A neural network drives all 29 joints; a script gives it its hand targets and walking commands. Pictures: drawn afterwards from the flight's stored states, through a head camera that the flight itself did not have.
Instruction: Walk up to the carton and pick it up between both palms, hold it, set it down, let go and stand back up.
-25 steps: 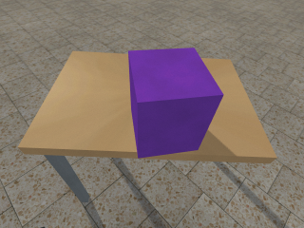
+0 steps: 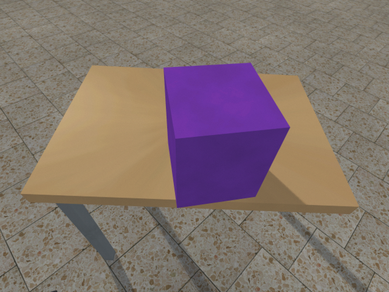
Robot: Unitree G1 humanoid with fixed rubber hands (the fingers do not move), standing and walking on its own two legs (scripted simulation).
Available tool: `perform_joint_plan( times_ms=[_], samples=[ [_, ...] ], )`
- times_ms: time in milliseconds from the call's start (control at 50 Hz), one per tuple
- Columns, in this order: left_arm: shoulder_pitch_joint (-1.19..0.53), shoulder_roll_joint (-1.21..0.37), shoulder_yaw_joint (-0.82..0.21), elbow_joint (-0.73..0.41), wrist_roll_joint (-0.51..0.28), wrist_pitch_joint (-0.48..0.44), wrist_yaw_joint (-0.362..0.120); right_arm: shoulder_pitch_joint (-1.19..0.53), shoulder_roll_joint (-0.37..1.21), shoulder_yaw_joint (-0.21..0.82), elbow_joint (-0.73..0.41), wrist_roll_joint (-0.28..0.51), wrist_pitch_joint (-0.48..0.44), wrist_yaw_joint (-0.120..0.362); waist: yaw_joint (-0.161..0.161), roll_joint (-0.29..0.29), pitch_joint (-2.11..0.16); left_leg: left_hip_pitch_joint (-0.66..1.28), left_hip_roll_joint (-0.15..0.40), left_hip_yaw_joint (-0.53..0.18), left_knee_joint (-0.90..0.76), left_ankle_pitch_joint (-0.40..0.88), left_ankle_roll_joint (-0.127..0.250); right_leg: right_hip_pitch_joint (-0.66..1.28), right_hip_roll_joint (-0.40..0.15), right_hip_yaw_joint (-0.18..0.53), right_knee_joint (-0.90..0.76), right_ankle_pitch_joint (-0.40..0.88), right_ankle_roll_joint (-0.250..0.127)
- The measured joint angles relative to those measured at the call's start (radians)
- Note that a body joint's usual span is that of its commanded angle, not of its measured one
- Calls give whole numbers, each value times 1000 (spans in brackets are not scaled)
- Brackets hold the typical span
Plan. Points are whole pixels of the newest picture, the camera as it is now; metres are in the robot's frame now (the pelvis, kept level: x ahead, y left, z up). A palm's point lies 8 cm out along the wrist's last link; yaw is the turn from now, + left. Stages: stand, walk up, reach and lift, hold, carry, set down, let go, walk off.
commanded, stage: walk up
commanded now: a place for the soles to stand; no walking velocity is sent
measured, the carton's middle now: (213, 137) +0.45 -0.03 +0.06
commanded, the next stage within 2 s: reach and lift in 0.28 s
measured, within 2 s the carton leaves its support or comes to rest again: neither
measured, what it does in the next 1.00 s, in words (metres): stands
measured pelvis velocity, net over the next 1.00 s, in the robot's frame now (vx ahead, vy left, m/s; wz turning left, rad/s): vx -0.02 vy -0.03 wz -0.02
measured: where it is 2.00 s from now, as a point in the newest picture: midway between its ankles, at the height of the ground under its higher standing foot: outside the picture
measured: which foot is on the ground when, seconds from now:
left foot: down 0.00-1.00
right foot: down 0.00-1.00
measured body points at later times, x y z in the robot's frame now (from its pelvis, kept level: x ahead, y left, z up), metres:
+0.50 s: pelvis -0.01 +0.00 -0.01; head +0.03 +0.00 +0.44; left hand +0.12 +0.30 -0.11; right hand +0.11 -0.30 -0.12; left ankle +0.02 +0.12 -0.72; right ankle +0.01 -0.11 -0.72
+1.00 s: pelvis -0.02 -0.03 +0.01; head -0.03 -0.02 +0.46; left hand +0.17 +0.24 -0.05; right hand +0.15 -0.32 -0.05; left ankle +0.02 +0.12 -0.72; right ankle +0.01 -0.11 -0.72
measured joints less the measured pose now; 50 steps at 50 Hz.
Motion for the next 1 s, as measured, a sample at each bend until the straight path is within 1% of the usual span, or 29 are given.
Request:
perform_joint_plan(
  times_ms=[320, 340, 380, 420, 460, 520, 580, 640, 740, 820, 920, 1000],
  samples=[
    [0, 0, 0, 0, 0, 0, 0, 0, 4, 0, 0, 0, 0, 0, 0, 4, -42, 0, 0, 0, 0, 1, 0, 0, 0, 0, 0, 1, 0],
    [-5, 0, 0, -19, 0, 52, 7, -13, 8, -5, 21, -3, -19, 5, 0, 4, -36, 0, 0, 0, 3, 0, 0, 0, 0, 0, 3, 0, 0],
    [-30, -3, 0, -80, 0, 199, 24, -65, 21, -32, 67, -7, -59, 32, 0, 10, 5, 0, 6, 0, 29, -10, 0, 2, 5, 0, 21, -3, 0],
    [-60, -10, 0, -138, 0, 301, 31, -112, 30, -51, 71, -8, -81, 54, 0, 22, 59, -1, 15, 0, 64, -26, 0, 6, 14, 0, 44, -10, -2],
    [-81, -18, 0, -199, 0, 366, 34, -148, 42, -58, 71, -10, -95, 64, 0, 29, 94, -2, 20, 0, 86, -36, -1, 6, 19, 0, 61, -16, -5],
    [-84, -35, 0, -300, 0, 405, 40, -165, 65, -59, 45, -10, -103, 71, 0, 30, 104, -1, 26, 0, 87, -37, -7, 5, 25, 0, 62, -18, -11],
    [-84, -56, 0, -388, 0, 409, 45, -165, 73, -59, 11, -10, -117, 76, 0, 30, 97, 2, 28, 0, 79, -36, -16, 5, 26, 0, 62, -20, -15],
    [-83, -69, 0, -430, 0, 408, 45, -165, 73, -59, -19, -10, -125, 76, 0, 25, 84, 19, 28, 0, 55, -28, -21, 16, 27, 0, 50, -19, -19],
    [-83, -71, 0, -436, 0, 399, 45, -164, 73, -59, -75, -10, -127, 76, 0, 0, 73, 84, 28, 0, -25, 6, -28, 67, 27, 0, -1, -2, -26],
    [-82, -76, 0, -441, 0, 386, 52, -164, 72, -59, -82, -10, -126, 77, 0, -19, 49, 123, 29, 0, -96, 43, -31, 97, 30, 0, -52, 24, -33],
    [-81, -92, 0, -453, 0, 362, 56, -155, 72, -59, -95, -10, -126, 80, 0, -22, 32, 162, 31, 0, -160, 83, -34, 129, 32, 0, -103, 57, -36],
    [-70, -103, 0, -455, 0, 349, 59, -121, 78, -59, -153, -10, -111, 85, 0, -22, 29, 188, 31, 0, -199, 111, -34, 152, 33, 0, -135, 82, -36]
  ],
)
